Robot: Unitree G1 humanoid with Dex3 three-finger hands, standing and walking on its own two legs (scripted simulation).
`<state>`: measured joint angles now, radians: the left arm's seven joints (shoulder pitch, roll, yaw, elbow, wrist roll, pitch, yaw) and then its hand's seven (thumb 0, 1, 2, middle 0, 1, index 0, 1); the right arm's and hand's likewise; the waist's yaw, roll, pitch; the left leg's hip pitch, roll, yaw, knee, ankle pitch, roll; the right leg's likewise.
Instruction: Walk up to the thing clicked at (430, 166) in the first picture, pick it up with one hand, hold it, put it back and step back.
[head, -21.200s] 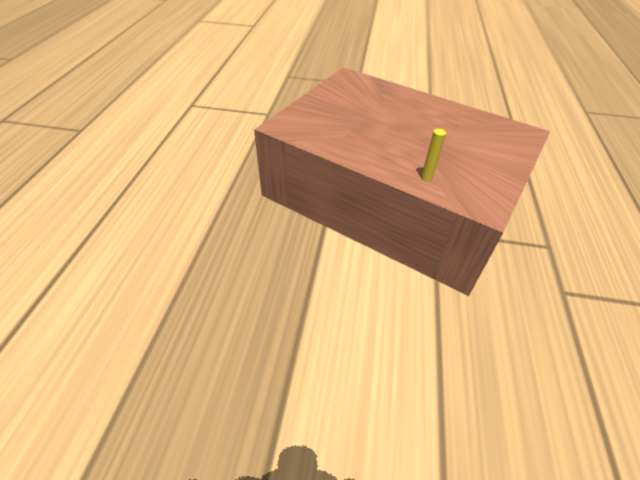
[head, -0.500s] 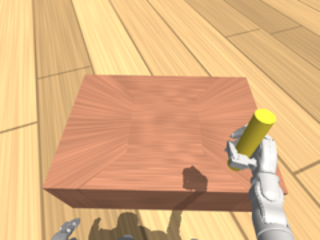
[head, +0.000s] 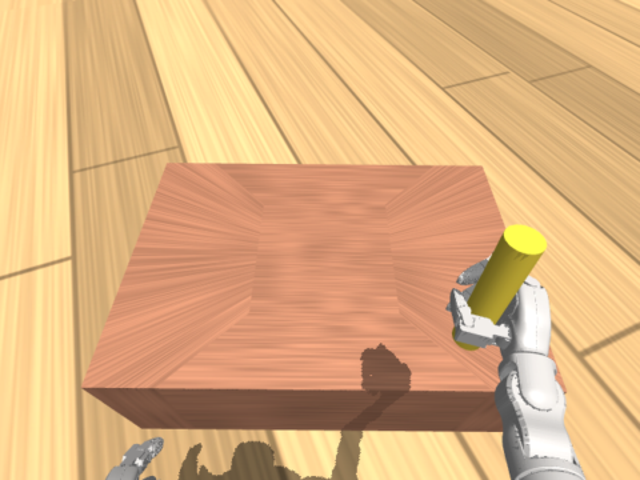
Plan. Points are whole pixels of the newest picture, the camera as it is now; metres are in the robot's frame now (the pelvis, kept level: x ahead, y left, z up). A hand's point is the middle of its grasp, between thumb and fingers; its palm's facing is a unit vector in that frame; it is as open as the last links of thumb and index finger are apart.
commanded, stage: hold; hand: right
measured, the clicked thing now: (491, 295) +0.33 -0.19 +0.07
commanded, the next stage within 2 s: none
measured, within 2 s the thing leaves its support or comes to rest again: neither
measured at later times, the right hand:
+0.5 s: hand (469, 303) +0.33 -0.17 +0.06, palm faces +0.15 +0.99 +0.00, open 5.5 cm
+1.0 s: hand (470, 306) +0.33 -0.17 +0.05, palm faces +0.16 +0.99 +0.00, open 5.5 cm
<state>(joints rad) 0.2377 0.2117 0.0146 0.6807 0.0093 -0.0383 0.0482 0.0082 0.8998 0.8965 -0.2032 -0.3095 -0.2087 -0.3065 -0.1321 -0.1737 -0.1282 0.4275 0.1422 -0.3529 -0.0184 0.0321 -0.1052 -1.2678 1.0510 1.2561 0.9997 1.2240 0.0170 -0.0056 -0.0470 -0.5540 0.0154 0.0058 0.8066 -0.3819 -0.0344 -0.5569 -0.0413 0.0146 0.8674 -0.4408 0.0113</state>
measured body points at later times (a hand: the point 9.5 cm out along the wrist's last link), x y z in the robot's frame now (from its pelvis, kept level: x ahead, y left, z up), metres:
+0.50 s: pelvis +0.00 +0.00 +0.01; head +0.04 -0.01 +0.45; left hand +0.12 +0.25 -0.10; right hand +0.32 -0.22 +0.06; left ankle +0.01 +0.14 -0.70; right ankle +0.00 -0.12 -0.70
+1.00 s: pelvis +0.00 +0.01 +0.00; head +0.03 +0.00 +0.45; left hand +0.13 +0.25 -0.10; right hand +0.31 -0.22 +0.06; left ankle +0.01 +0.14 -0.70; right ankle +0.00 -0.12 -0.70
